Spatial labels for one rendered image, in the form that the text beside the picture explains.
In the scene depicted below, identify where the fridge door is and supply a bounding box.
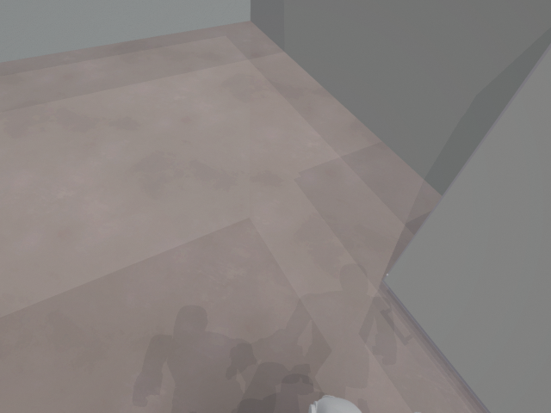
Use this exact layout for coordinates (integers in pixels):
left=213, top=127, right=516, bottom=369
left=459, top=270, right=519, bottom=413
left=384, top=48, right=551, bottom=413

